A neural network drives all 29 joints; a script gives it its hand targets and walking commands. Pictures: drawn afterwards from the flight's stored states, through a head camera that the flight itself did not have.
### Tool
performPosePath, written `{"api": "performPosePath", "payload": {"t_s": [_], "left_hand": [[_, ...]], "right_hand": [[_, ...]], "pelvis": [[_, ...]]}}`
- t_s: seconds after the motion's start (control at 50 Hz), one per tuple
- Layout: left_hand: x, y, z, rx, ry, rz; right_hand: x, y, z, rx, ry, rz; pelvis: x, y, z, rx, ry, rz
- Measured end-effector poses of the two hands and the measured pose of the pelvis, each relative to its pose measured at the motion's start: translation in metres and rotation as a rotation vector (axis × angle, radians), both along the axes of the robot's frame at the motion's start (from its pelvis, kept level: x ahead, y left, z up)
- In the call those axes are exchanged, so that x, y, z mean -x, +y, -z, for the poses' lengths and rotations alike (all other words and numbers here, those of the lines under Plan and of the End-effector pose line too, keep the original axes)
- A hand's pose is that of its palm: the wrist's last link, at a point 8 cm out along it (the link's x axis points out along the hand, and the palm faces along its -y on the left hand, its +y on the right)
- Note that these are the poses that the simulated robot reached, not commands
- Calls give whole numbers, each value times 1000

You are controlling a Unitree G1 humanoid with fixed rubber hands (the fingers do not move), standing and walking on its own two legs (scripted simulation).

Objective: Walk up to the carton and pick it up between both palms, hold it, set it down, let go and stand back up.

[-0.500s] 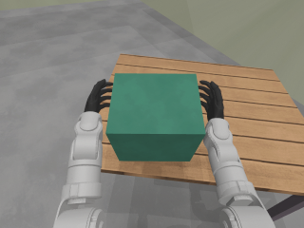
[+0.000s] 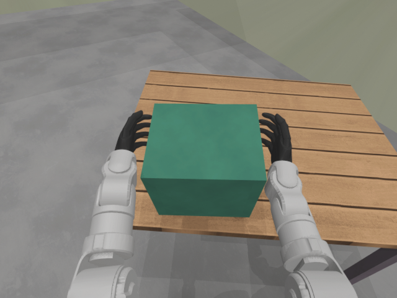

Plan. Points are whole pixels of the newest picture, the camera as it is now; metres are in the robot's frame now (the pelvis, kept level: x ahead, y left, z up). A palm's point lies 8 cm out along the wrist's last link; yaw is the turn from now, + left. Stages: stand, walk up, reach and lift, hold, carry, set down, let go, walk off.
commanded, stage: set down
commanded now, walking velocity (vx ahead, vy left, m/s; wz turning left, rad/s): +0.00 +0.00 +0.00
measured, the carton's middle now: (204, 163) +0.37 -0.06 +0.05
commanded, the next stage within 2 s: none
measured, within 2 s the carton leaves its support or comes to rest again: rests again in 1.48 s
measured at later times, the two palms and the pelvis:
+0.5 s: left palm (144, 146) +0.41 +0.07 +0.09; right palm (286, 159) +0.33 -0.23 +0.09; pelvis +0.00 +0.00 +0.00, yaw -1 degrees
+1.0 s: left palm (150, 144) +0.42 +0.06 +0.07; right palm (287, 168) +0.32 -0.24 +0.07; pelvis +0.01 +0.01 +0.00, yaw -2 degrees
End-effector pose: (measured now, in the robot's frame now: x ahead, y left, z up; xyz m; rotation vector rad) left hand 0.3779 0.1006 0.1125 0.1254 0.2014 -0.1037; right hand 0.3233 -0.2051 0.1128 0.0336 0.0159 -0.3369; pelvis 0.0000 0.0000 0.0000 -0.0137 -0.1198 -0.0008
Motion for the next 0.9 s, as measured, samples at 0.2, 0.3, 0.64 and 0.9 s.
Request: {"api": "performPosePath", "payload": {"t_s": [0.2, 0.3, 0.64, 0.9], "left_hand": [[-9, -11, 3, -28, 17, 29], [-15, -19, 9, -50, 54, 44], [-36, -33, 29, -23, 82, 98], [-45, -41, 35, -56, 104, 149]], "right_hand": [[0, -9, 5, -8, 20, 29], [-1, -16, 16, -19, 60, 44], [-7, -26, 26, -15, 81, 97], [1, -29, 41, -34, 109, 151]], "pelvis": [[0, 2, 0, 1, 21, 10], [0, 1, 0, -1, 21, 19], [-8, -4, -1, -2, 98, 17], [-9, 4, -1, 4, 117, 26]]}}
